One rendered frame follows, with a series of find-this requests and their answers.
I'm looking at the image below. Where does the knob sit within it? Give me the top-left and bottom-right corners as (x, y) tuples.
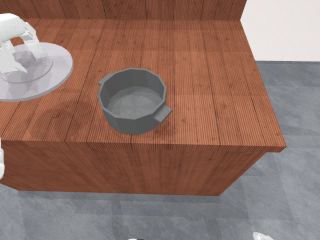
(12, 50), (36, 69)

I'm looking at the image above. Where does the table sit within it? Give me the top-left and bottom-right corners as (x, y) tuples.
(0, 0), (287, 196)

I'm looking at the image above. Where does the pot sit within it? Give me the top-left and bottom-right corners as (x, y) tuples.
(97, 68), (173, 135)

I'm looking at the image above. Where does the lid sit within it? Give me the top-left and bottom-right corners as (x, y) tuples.
(0, 42), (74, 102)

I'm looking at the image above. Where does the robot left hand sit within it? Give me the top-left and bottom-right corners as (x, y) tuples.
(0, 13), (43, 75)

